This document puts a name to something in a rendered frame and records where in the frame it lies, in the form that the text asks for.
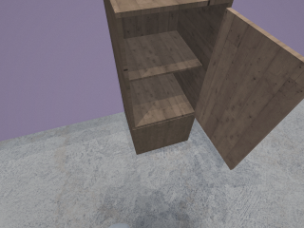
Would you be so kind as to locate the cupboard door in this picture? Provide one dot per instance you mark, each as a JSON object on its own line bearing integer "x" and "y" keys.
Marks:
{"x": 253, "y": 81}

